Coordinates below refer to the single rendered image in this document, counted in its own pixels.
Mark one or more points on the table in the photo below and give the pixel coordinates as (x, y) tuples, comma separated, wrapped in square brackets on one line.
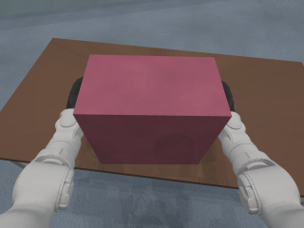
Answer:
[(268, 96)]

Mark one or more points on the right robot forearm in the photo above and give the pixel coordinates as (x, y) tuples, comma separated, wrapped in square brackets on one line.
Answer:
[(241, 152)]

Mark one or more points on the carton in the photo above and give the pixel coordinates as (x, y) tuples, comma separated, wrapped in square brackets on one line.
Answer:
[(138, 109)]

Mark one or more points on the robot right hand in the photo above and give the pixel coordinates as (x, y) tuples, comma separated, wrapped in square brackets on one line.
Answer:
[(229, 96)]

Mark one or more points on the robot left upper arm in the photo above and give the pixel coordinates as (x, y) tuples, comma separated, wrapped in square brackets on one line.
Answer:
[(45, 188)]

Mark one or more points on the robot left hand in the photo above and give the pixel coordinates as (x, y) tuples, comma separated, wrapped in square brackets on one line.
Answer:
[(73, 94)]

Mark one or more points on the robot right upper arm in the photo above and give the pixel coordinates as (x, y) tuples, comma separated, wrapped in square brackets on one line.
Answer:
[(269, 193)]

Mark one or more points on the left robot forearm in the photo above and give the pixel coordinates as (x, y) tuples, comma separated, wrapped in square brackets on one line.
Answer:
[(62, 149)]

